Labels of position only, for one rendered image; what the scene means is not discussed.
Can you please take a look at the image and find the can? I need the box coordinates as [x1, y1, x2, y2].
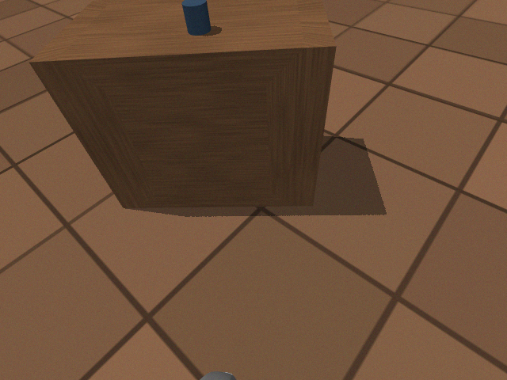
[182, 0, 211, 36]

